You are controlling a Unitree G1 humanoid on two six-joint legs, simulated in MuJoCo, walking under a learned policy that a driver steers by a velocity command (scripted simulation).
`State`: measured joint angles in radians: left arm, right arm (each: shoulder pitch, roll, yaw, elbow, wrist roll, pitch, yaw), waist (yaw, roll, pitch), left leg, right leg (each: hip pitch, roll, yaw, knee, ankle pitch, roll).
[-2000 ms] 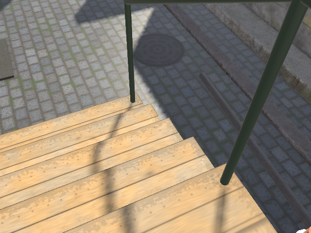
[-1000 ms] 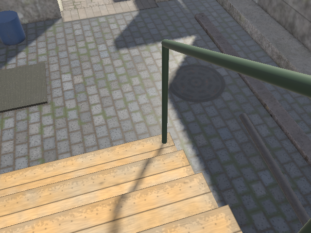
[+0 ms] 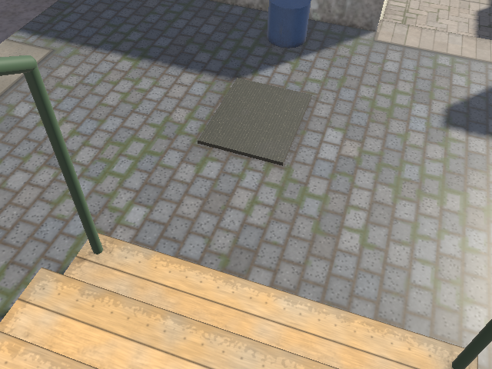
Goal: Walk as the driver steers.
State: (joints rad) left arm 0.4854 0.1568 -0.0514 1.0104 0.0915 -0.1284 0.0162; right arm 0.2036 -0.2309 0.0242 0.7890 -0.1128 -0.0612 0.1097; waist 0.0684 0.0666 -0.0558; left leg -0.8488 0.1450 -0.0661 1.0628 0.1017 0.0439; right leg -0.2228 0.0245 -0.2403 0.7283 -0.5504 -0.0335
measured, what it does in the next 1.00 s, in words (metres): goes down, turning right: left foot 0.16 m lower, then right foot 0.16 m lower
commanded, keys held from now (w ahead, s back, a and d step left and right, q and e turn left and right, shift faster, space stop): w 0.10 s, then w+e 0.90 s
